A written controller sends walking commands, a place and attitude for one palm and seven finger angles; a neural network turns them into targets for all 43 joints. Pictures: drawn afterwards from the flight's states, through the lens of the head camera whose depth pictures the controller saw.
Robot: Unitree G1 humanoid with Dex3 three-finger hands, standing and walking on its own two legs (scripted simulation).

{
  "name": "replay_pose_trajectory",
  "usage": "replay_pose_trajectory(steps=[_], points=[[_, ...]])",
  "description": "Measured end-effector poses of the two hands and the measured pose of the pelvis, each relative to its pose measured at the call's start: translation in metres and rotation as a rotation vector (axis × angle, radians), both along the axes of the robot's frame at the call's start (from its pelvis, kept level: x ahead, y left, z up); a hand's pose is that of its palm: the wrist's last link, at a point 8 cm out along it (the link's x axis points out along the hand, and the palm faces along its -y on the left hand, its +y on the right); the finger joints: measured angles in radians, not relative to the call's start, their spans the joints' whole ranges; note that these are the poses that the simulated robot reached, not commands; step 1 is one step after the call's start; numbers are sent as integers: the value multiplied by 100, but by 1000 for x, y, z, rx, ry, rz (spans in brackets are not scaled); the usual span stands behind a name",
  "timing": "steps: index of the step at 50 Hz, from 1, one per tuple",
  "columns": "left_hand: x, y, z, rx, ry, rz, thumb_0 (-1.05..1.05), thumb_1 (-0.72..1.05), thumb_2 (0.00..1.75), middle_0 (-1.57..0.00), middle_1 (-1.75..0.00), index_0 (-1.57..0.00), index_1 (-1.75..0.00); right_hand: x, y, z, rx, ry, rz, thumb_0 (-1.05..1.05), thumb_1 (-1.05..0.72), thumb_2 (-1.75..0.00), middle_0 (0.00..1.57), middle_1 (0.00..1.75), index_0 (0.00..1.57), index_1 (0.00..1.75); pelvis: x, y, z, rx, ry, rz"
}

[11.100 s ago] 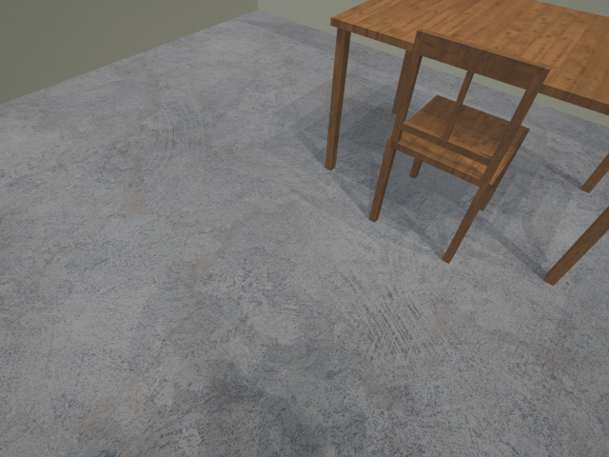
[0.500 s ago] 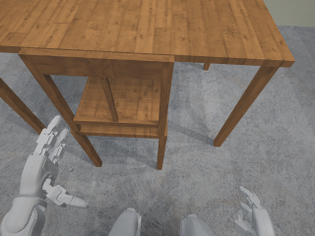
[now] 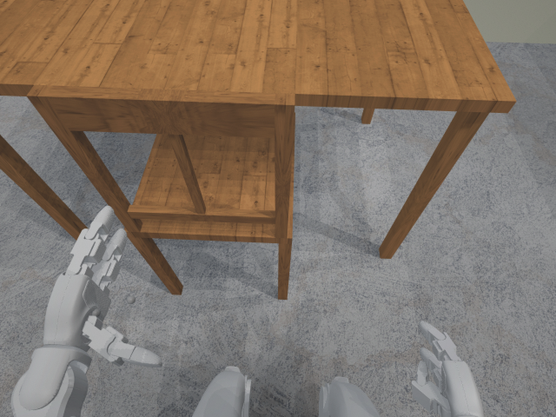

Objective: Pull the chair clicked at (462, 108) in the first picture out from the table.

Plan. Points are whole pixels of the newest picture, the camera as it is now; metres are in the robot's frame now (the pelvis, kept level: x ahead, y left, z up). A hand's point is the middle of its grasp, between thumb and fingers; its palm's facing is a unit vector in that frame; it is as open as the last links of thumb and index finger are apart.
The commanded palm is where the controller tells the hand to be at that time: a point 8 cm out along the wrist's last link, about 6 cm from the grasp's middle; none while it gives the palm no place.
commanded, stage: aim the fingers beside a spindle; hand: left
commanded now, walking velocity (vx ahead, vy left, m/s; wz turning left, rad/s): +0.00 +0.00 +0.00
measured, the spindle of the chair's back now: (189, 176) +0.51 +0.21 -0.03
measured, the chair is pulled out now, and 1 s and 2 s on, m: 0.00 0.00 0.00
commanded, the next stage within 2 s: push the fingers through the gap in 1.90 s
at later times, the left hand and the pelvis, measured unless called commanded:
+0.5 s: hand (152, 271) +0.29 +0.20 +0.04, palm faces +0.01 -1.00 -0.04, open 16.9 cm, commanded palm +0.27 +0.25 +0.04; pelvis +0.00 +0.01 -0.01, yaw +0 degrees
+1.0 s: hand (174, 247) +0.34 +0.18 +0.02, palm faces +0.01 -1.00 -0.03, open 16.9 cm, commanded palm +0.32 +0.24 +0.02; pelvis -0.01 +0.01 -0.02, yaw -1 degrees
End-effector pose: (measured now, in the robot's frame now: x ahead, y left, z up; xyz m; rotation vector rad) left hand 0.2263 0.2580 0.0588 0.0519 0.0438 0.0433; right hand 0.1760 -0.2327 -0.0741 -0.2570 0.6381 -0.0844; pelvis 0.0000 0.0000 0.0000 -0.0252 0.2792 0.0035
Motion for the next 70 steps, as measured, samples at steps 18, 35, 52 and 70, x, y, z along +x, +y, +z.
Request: replay_pose_trajectory(steps=[18,35,52,70], points=[[33,-4,-15,-11,-17,-15,-1,-50,30,-6,-8,-6,-8,-11,-1,-12,-18,51,-5,2,-91,-90,20,30,20,30,-2,4,-7,1,30,-5],[66,-11,-30,-16,-19,-21,-1,-50,30,-6,-8,-6,-8,-21,4,-25,-15,114,-11,2,-91,-90,20,30,20,30,-4,11,-13,1,57,-11],[98,-21,-43,-18,-26,-26,-1,-50,30,-6,-8,-6,-8,-38,-1,-40,-21,190,-38,1,-91,-90,20,30,20,30,-8,12,-20,5,84,-16],[124,-24,-54,-18,-42,-17,-1,-50,30,-6,-8,-6,-8,-65,-10,-57,-22,280,-82,1,-91,-90,20,30,20,30,-12,10,-29,8,114,-24]])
